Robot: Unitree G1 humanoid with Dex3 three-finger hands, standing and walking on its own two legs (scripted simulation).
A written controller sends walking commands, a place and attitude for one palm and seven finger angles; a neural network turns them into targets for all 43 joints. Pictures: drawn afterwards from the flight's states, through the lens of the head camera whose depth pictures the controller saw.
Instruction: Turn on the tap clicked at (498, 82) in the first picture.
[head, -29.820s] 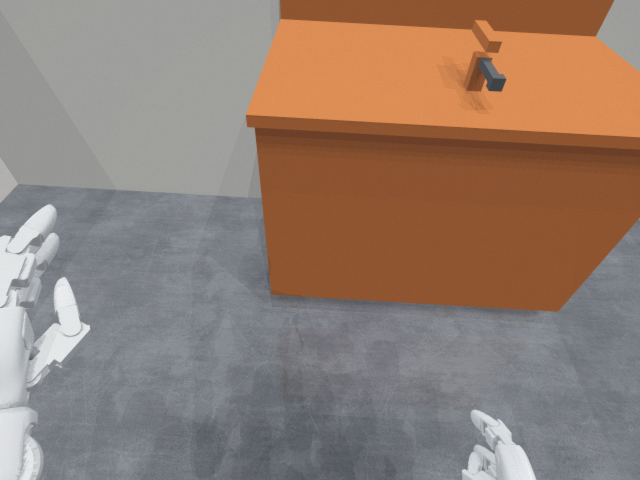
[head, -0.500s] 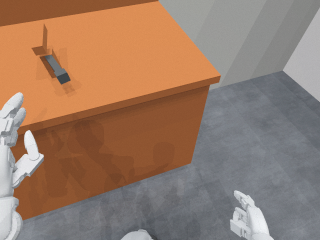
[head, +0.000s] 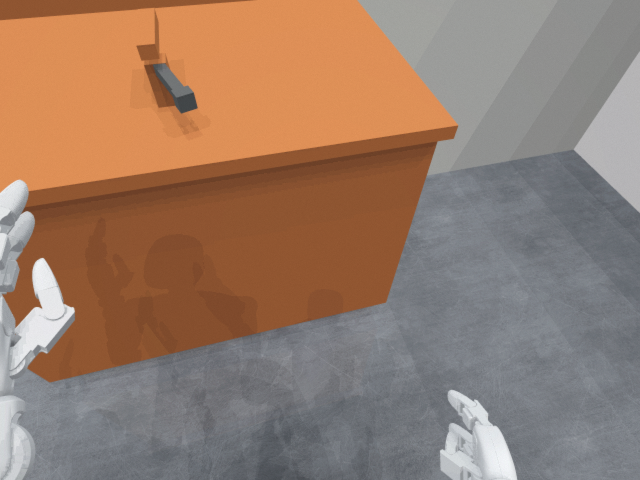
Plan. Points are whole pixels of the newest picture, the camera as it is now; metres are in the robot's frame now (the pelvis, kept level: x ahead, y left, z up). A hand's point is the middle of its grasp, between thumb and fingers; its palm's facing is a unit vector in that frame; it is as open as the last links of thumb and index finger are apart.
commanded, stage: step back with the hand held close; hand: left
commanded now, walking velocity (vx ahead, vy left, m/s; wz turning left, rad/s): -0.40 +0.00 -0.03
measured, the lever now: (184, 99) +0.61 +0.28 +0.12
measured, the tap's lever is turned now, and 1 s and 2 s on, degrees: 19 19 19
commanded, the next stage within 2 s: stop stepping back and stand still in 0.02 s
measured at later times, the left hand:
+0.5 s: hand out of the picture +0.08 +0.23 +0.17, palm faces +0.47 -0.78 -0.41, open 7.4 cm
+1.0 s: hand (24, 470) +0.10 +0.22 +0.16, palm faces +0.47 -0.78 -0.41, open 7.4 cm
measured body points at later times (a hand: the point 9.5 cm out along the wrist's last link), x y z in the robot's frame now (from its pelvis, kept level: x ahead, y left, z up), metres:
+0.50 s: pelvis -0.12 -0.02 +0.00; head -0.13 -0.03 +0.45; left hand +0.05 +0.27 +0.19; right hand +0.01 -0.28 -0.09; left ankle -0.16 +0.10 -0.73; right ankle -0.08 -0.10 -0.70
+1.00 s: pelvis -0.11 -0.04 +0.00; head -0.09 -0.05 +0.45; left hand +0.07 +0.26 +0.18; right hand +0.07 -0.27 -0.09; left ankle -0.10 +0.07 -0.73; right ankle -0.08 -0.12 -0.73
